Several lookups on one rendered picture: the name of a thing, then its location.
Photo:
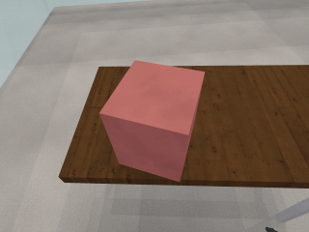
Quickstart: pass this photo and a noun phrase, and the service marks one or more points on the carton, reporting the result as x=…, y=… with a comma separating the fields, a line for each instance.
x=149, y=118

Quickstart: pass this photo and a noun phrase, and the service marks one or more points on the table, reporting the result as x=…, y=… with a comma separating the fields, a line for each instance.
x=251, y=130

